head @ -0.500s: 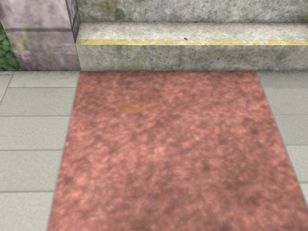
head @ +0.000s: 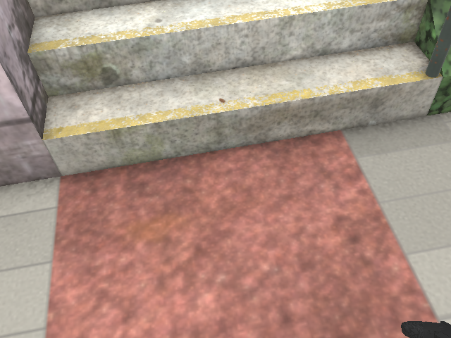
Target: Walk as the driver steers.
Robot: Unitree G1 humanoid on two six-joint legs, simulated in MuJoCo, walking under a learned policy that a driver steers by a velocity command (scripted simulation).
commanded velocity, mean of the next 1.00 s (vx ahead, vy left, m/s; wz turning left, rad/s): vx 0.50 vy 0.00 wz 0.02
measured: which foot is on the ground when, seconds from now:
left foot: up 0.00-0.16, down 0.18-0.70, up 0.72-1.00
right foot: down 0.00-0.20, up 0.22-0.68, down 0.70-1.00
